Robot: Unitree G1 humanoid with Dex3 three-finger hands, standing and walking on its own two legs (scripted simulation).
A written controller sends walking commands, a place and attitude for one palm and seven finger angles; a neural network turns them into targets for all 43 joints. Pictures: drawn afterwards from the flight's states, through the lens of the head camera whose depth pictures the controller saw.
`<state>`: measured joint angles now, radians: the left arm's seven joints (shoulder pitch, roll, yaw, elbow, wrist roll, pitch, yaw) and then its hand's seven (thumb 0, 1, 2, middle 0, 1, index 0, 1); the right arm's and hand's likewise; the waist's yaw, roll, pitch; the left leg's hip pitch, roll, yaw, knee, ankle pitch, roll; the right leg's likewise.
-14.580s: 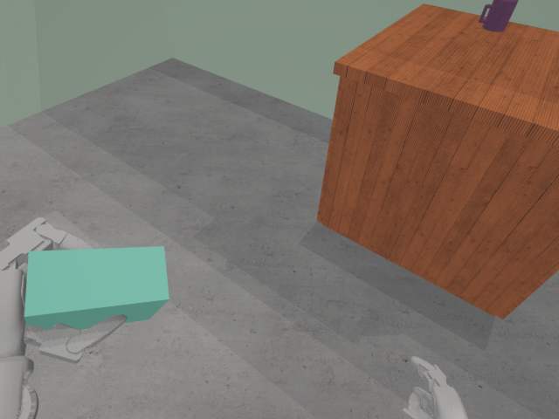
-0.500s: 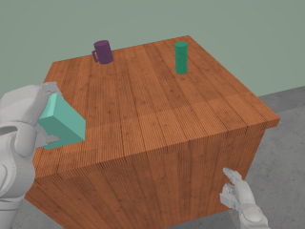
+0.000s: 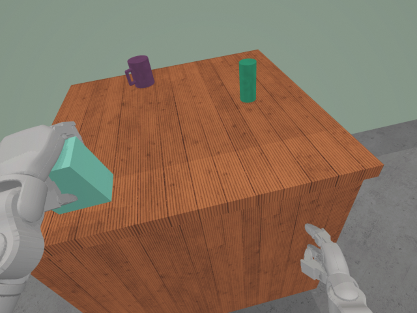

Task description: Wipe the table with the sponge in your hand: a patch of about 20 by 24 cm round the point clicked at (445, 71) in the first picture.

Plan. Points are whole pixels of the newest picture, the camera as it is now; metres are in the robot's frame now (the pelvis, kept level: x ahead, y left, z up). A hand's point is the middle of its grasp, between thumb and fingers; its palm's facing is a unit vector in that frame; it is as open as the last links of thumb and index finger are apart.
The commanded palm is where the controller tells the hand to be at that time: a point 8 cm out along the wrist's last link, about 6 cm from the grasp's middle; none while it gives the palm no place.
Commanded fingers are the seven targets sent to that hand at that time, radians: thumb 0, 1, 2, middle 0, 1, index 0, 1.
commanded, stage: move the sponge above the wiping area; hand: left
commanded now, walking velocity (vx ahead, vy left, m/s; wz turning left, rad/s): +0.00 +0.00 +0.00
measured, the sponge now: (74, 183) +0.24 +0.29 +0.17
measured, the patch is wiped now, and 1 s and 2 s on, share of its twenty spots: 0.00 0.00 0.00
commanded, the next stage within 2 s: none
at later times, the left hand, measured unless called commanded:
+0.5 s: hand (62, 168) +0.25 +0.31 +0.20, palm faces +0.18 -0.05 -0.98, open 9.9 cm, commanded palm +0.21 +0.30 +0.27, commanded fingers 0.00 0.10 1.30 -1.20 -1.60 -1.20 -1.60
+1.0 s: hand (77, 169) +0.27 +0.30 +0.18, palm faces +0.12 -0.04 -0.99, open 9.9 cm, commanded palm +0.23 +0.29 +0.26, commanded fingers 0.00 0.10 1.30 -1.20 -1.60 -1.20 -1.60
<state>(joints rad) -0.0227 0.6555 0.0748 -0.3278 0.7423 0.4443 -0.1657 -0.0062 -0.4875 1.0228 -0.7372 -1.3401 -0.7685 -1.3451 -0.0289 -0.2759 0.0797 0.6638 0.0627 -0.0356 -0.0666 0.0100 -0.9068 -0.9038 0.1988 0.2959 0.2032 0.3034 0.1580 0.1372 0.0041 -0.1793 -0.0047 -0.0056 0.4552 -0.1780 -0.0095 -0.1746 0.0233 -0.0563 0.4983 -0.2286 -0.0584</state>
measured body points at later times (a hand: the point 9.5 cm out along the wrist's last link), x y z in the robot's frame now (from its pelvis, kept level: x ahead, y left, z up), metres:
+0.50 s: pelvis +0.00 +0.01 +0.00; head -0.02 -0.04 +0.45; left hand +0.24 +0.31 +0.25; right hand +0.28 -0.16 -0.06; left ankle +0.05 +0.13 -0.74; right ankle +0.03 -0.08 -0.74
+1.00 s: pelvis +0.01 +0.01 +0.00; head -0.01 -0.05 +0.45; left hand +0.26 +0.30 +0.23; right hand +0.28 -0.16 -0.07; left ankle +0.05 +0.13 -0.74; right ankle +0.03 -0.08 -0.74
